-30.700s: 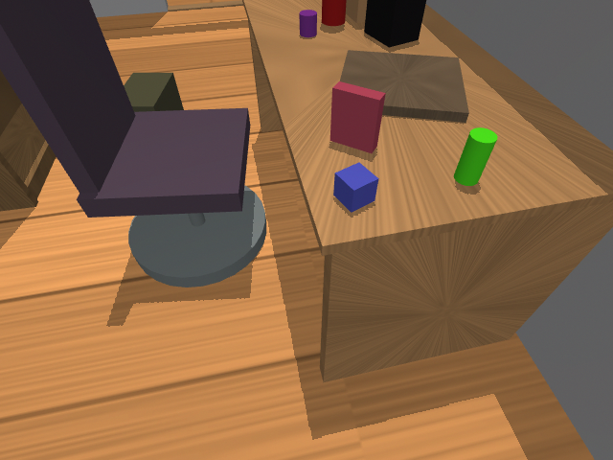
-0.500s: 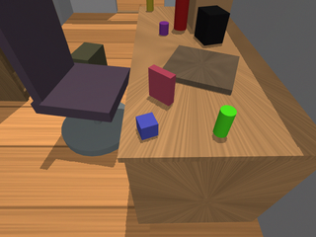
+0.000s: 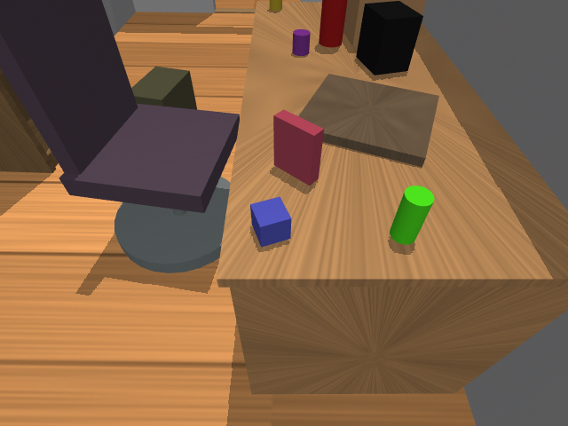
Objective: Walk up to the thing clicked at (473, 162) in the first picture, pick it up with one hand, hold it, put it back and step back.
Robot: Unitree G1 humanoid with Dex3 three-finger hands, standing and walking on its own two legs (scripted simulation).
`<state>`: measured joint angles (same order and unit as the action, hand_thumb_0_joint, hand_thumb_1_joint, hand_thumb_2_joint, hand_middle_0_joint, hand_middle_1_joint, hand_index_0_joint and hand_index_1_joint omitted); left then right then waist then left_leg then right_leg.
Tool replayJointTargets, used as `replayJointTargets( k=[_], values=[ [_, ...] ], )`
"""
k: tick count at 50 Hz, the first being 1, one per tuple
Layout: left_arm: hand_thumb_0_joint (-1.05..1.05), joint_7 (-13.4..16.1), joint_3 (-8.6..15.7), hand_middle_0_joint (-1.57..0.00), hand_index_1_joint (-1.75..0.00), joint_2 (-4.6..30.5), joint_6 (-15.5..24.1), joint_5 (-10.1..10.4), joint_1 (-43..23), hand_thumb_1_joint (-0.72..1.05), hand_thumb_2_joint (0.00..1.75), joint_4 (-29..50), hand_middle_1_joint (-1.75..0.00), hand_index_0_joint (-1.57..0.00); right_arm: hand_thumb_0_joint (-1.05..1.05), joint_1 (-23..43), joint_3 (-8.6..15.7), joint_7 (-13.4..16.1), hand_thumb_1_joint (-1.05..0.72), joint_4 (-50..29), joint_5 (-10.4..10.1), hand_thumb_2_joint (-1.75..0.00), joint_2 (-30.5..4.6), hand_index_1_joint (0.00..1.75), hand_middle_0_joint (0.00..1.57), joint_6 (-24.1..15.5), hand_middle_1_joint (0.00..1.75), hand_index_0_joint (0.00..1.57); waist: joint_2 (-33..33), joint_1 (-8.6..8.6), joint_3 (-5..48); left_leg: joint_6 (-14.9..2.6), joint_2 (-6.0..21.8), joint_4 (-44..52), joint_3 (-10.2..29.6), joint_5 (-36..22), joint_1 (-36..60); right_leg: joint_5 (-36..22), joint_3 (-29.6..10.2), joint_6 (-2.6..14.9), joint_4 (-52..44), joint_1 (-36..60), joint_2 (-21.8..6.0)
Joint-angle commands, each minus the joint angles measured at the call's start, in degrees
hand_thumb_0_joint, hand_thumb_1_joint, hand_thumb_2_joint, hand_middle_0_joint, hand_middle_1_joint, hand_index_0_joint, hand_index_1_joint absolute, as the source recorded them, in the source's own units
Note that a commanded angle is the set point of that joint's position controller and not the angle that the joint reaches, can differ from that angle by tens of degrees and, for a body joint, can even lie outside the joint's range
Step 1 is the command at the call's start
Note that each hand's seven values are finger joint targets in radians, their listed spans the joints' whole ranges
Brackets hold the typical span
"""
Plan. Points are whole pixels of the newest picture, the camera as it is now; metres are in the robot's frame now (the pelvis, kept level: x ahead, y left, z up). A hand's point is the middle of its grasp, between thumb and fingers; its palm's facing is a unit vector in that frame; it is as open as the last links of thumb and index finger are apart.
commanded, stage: home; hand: right
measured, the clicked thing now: (410, 216) +0.47 -0.21 +0.00
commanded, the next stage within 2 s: stand in 0.80 s
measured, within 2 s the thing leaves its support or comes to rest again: neither
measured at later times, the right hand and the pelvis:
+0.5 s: hand out of the picture +0.09 -0.25 -0.15, palm faces -0.04 +0.93 -0.36, open 17.4 cm; pelvis +0.01 +0.00 +0.00, yaw +0 degrees
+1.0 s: hand out of the picture +0.08 -0.26 -0.16, palm faces -0.04 +0.93 -0.36, open 17.0 cm; pelvis +0.01 +0.00 +0.00, yaw +0 degrees
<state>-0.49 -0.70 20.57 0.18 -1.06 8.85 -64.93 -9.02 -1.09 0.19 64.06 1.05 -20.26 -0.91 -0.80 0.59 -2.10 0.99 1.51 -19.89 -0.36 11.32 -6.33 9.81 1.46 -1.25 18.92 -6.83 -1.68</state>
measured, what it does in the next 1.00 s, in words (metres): stands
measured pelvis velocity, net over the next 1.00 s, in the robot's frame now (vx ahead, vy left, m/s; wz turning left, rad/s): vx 0.01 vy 0.00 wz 0.00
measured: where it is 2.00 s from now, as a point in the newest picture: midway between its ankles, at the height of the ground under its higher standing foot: outside the picture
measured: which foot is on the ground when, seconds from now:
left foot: down 0.00-1.00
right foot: down 0.00-1.00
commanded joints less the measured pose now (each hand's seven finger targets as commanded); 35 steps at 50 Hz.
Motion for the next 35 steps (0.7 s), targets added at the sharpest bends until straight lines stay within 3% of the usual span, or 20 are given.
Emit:
replayJointTargets(
  k=[1,11,13,17,23,27,32,35],
  values=[
    [0.00,0.91,2.21,-0.20,-0.30,11.58,0.99,0.40,-2.47,0.90,0.90,2.84,-0.30,-0.20,0.00,1.93,2.24,0.69,0.54,-2.92,-0.26,-0.06,-12.59,0.05,0.05,-0.97,0.05,0.05,1.78,-0.17,1.56,-2.14,5.66,4.26,5.03,-6.17,-1.52,-4.48,-5.49,2.12,-3.04,0.48,-5.39],
    [0.00,1.00,2.31,-0.20,-0.30,11.43,1.10,0.32,-3.11,0.90,0.90,2.83,-0.30,-0.20,0.00,2.65,2.65,0.74,0.53,-3.08,-0.34,-0.06,-12.96,0.06,0.05,-1.12,0.06,0.05,1.11,-0.27,3.19,-2.21,6.09,3.97,4.67,-10.71,0.21,-8.22,-5.13,1.96,-2.31,1.65,-5.78],
    [0.00,1.04,2.30,-0.20,-0.30,11.43,1.11,0.39,-3.18,0.90,0.90,2.67,-0.30,-0.20,0.00,3.08,2.71,0.72,0.55,-2.99,-0.32,-0.06,-12.80,0.05,0.05,-0.94,0.05,0.05,1.05,-0.25,2.13,-2.09,5.76,4.24,4.85,-8.18,-0.72,-6.06,-5.02,1.80,-3.04,1.39,-5.63],
    [0.00,1.10,2.35,-0.20,-0.30,11.43,1.28,0.37,-3.14,0.90,0.90,2.95,-0.30,-0.20,0.00,3.22,2.89,0.76,0.54,-3.22,-0.48,-0.06,-13.03,0.05,0.05,-1.16,0.05,0.05,1.08,-0.32,4.80,-2.18,6.30,2.76,4.57,-15.47,1.98,-13.17,-4.79,2.07,-1.93,3.08,-6.22],
    [0.00,1.11,2.49,-0.20,-0.30,11.64,0.93,0.46,-4.05,0.90,0.90,3.00,-0.30,-0.20,0.00,3.30,2.70,0.81,0.56,-2.76,-0.32,-0.05,-12.35,0.05,0.05,-0.90,0.05,0.05,1.02,-0.39,2.64,-1.60,5.86,4.43,4.49,-9.79,0.22,-7.54,-4.85,1.97,-2.94,1.96,-5.84],
    [0.00,1.19,2.43,-0.20,-0.30,11.35,1.16,0.38,-3.55,0.90,0.90,3.01,-0.30,-0.20,0.00,3.32,2.78,0.80,0.53,-2.78,-0.52,-0.06,-12.51,0.06,0.05,-1.02,0.06,0.05,0.64,-0.33,4.35,-1.85,6.15,3.35,4.32,-14.78,1.66,-12.92,-4.64,1.95,-2.36,3.24,-6.15],
    [0.00,1.15,2.60,-0.20,-0.30,11.45,1.02,0.51,-4.16,0.90,0.90,3.05,-0.30,-0.20,0.00,3.40,2.77,0.81,0.55,-2.67,-0.37,-0.05,-12.50,0.05,0.05,-0.80,0.05,0.05,1.39,-0.40,2.33,-1.77,5.74,4.42,4.30,-9.31,0.24,-7.92,-4.98,1.89,-3.41,2.00,-6.02],
    [0.00,1.17,2.55,-0.20,-0.30,11.23,1.02,0.41,-3.69,0.90,0.90,3.07,-0.30,-0.20,0.00,3.43,2.87,0.78,0.54,-2.66,-0.41,-0.06,-12.72,0.05,0.05,-0.84,0.05,0.05,1.58,-0.25,3.05,-1.87,5.87,4.36,4.42,-9.70,0.24,-8.17,-4.70,1.97,-3.45,2.61,-5.96]
  ],
)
